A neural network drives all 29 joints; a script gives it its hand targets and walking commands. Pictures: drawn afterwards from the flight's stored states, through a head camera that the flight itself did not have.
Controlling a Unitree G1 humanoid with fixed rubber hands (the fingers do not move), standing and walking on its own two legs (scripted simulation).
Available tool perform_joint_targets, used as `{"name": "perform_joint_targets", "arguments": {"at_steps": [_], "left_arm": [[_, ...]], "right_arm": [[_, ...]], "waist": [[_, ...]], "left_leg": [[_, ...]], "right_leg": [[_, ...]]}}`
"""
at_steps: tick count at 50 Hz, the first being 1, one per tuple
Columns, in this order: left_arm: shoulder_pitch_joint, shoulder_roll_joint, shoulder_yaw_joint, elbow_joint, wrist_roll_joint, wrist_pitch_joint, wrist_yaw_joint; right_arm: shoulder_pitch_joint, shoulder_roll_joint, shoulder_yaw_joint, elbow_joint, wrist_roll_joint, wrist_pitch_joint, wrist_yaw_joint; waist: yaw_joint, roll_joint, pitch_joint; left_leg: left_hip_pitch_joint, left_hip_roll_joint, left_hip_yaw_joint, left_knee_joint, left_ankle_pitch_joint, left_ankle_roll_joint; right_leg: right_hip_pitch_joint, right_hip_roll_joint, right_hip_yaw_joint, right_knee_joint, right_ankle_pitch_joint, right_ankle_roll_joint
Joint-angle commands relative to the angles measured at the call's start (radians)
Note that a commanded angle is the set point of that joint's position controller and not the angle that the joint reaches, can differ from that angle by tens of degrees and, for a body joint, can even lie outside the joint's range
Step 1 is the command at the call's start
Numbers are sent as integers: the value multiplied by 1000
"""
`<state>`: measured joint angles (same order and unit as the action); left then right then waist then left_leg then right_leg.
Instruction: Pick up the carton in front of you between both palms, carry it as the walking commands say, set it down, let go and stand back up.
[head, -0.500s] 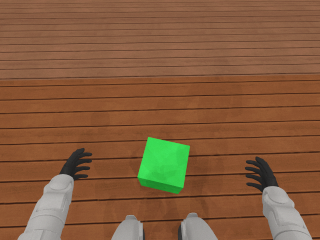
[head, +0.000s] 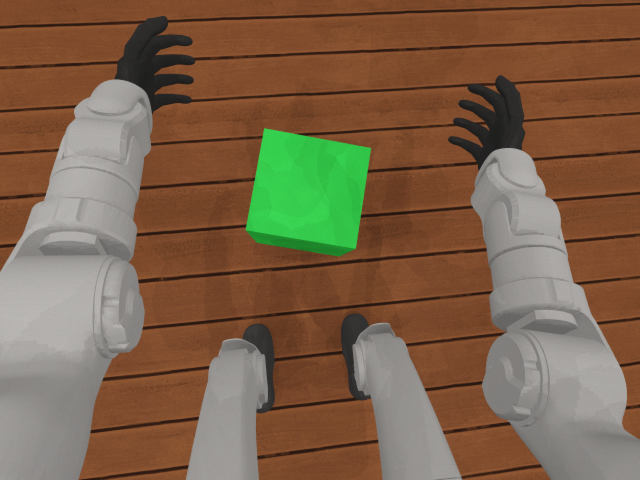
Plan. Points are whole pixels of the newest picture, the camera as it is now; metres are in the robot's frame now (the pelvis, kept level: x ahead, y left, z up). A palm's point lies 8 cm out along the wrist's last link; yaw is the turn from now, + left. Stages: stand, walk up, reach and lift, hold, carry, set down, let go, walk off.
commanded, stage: reach and lift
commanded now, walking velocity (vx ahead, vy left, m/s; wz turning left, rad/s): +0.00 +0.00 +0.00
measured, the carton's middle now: (306, 201) +0.51 -0.04 -0.52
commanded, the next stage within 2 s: none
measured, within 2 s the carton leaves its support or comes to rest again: leaves its support in 1.78 s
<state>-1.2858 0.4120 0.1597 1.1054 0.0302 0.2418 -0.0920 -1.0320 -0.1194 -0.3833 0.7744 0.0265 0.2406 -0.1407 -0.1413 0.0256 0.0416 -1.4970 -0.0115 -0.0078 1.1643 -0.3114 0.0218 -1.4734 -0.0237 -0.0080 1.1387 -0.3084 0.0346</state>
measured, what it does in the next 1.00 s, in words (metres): lowers itself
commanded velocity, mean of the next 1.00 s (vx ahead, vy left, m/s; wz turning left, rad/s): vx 0.00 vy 0.00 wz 0.00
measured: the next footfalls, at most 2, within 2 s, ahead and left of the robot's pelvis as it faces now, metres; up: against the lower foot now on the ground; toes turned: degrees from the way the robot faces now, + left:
none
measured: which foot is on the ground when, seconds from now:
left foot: down 0.00-1.00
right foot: down 0.00-1.00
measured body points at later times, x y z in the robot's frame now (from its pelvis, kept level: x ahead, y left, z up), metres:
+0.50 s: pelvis +0.02 -0.01 -0.13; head +0.36 +0.01 +0.16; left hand +0.56 +0.14 -0.30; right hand +0.48 -0.24 -0.29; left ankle +0.10 +0.10 -0.61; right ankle +0.10 -0.14 -0.61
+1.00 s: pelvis -0.03 -0.01 -0.27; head +0.35 +0.00 -0.04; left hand +0.57 +0.13 -0.47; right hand +0.49 -0.24 -0.45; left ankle +0.10 +0.10 -0.61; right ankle +0.10 -0.14 -0.61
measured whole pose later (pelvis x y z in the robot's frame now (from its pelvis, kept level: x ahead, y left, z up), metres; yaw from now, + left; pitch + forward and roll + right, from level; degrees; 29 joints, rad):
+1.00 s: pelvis -0.03 -0.01 -0.27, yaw -3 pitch +38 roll -4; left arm -1.60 0.52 -0.12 1.28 -0.25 0.06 0.05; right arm -1.42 -0.25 -0.19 1.10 0.27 0.03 -0.17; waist -0.11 -0.04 0.39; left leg -2.31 0.01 -0.04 2.16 -0.52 0.02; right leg -2.27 0.02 -0.01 2.12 -0.51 0.05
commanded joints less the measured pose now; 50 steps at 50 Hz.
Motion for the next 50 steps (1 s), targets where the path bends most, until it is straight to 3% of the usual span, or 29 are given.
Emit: {"name": "perform_joint_targets", "arguments": {"at_steps": [1, 8, 13, 18, 25, 31, 34, 38, 43, 47, 50], "left_arm": [[-304, 122, 36, -81, 38, -31, 5], [-217, 14, 82, -127, 97, -91, 26], [-126, -41, 91, -126, 108, -126, 54], [-129, -22, 47, -154, 61, -157, 92], [-257, 81, -88, -201, -96, -172, 133], [-401, 150, -162, -157, -187, -148, 145], [-463, 164, -187, -75, -211, -141, 142], [-528, 177, -213, 30, -233, -150, 134], [-591, 197, -238, 106, -251, -176, 129], [-627, 220, -264, 87, -275, -201, 136], [-615, 205, -284, 58, -286, -219, 146]], "right_arm": [[-214, -98, -52, -117, -33, -38, 2], [-113, -34, -102, -119, -78, -123, 50], [-47, -25, -118, -68, -86, -174, 67], [-53, -56, -85, -46, -42, -208, 55], [-153, -142, 51, -59, 101, -211, 3], [-301, -193, 116, -52, 189, -177, -40], [-374, -199, 123, 11, 198, -164, -46], [-461, -203, 126, 108, 189, -169, -41], [-547, -216, 133, 206, 187, -197, -33], [-585, -234, 155, 217, 213, -225, -38], [-557, -192, 221, 252, 281, -239, -34]], "waist": [[-38, 107, -1015], [-24, 136, -1050], [-6, 132, -1009], [8, 127, -1059], [4, 155, -1238], [-3, 150, -1215], [-5, 132, -1093], [-9, 112, -951], [-10, 99, -857], [-5, 98, -929], [35, 106, -996]], "left_leg": [[600, -58, -16, -119, 45, -29], [587, -57, -47, -3, 375, -24], [429, -48, -60, 135, 465, -26], [265, -48, -57, 301, 441, -33], [208, -39, -37, 519, 376, -32], [103, -27, -14, 624, 111, -30], [-11, -10, -15, 651, -45, -25], [-117, 7, -25, 698, -143, -19], [-177, 19, -39, 770, -136, -20], [-129, 23, -38, 829, -44, -23], [-70, 23, -29, 868, 55, -20]], "right_leg": [[340, 81, -92, -96, 84, 40], [126, 92, -91, -17, 282, 39], [-58, 93, -77, 105, 328, 46], [-158, 95, -68, 266, 326, 54], [-169, 90, -82, 488, 301, 55], [-186, 68, -98, 601, 119, 42], [-215, 50, -90, 640, 13, 35], [-244, 36, -77, 697, -62, 31], [-255, 35, -63, 774, -52, 32], [-204, 38, -61, 828, 41, 34], [-193, 48, -60, 863, 119, 34]]}}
